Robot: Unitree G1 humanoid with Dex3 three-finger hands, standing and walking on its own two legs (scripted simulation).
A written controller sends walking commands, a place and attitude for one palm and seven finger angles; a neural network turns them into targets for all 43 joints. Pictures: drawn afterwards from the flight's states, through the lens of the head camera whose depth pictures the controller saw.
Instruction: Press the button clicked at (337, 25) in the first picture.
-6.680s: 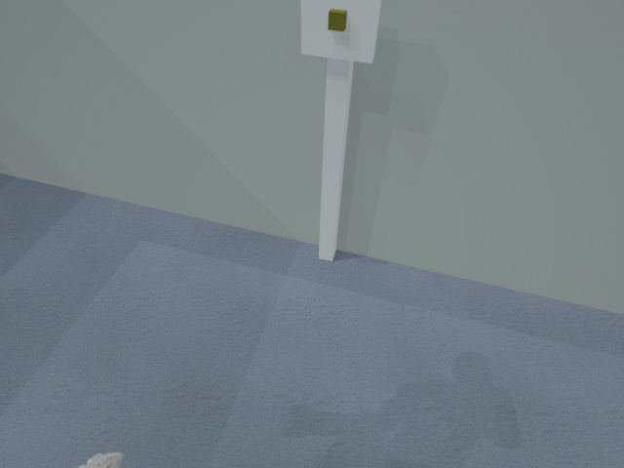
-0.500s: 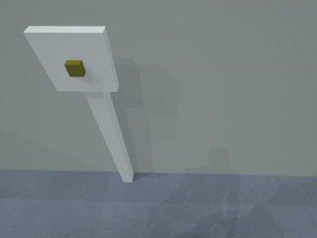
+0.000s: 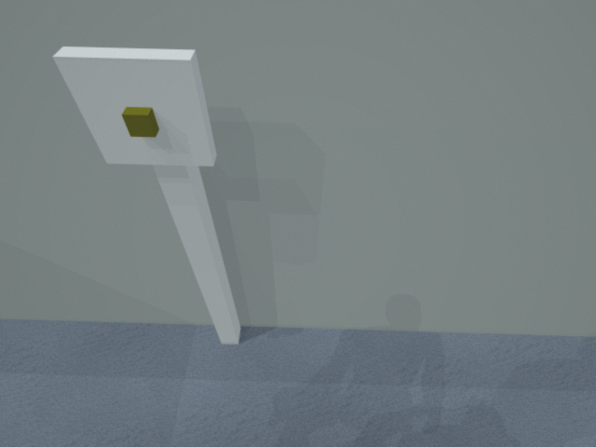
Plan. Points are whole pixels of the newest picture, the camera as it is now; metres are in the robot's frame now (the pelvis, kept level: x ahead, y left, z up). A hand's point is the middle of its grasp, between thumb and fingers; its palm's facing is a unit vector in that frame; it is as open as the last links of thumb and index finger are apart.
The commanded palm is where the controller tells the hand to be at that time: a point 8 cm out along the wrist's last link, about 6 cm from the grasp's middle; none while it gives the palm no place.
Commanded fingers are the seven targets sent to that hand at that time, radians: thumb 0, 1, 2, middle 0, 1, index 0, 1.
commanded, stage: come to a stop and stand still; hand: left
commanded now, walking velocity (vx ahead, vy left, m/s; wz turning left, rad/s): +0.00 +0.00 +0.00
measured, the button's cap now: (141, 120) +0.51 +0.27 +0.16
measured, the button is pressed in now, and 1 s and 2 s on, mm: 0 0 0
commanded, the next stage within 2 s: look again from close up in 0.40 s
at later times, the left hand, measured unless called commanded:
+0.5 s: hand out of the picture -0.07 +0.15 -0.17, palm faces +0.06 -0.99 -0.16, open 7.4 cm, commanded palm none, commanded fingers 0.00 0.90 0.90 -0.20 -0.30 -0.20 -0.30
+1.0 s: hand out of the picture -0.06 +0.21 -0.17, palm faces +0.05 -0.98 -0.21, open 7.4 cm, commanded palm none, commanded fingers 0.00 0.90 0.90 -0.20 -0.30 -0.20 -0.30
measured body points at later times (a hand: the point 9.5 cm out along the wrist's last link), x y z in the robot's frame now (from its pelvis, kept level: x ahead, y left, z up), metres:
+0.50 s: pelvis -0.03 -0.01 +0.00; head -0.02 -0.01 +0.45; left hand -0.07 +0.20 -0.16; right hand -0.06 -0.21 -0.16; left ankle -0.04 +0.14 -0.74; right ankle -0.04 -0.09 -0.74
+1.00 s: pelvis -0.06 +0.03 +0.00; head -0.07 +0.04 +0.45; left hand -0.06 +0.26 -0.16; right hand -0.05 -0.19 -0.15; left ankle -0.04 +0.13 -0.74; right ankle -0.04 -0.09 -0.74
